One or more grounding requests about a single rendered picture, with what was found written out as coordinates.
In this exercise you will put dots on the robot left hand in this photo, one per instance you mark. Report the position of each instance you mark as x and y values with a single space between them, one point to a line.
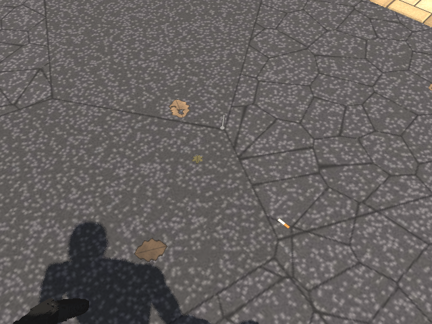
53 312

